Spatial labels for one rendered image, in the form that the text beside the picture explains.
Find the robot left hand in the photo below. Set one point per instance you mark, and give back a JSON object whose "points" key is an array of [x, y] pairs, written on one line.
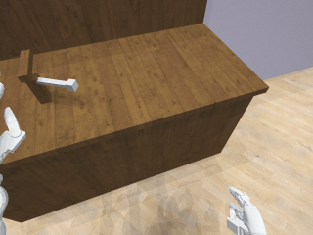
{"points": [[10, 140]]}

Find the tap lever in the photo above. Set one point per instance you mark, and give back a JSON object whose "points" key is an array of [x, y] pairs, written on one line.
{"points": [[71, 85]]}

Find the robot right hand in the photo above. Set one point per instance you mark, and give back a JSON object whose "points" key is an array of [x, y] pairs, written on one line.
{"points": [[246, 221]]}

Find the counter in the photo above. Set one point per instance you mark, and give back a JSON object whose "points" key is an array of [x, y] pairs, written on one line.
{"points": [[157, 89]]}

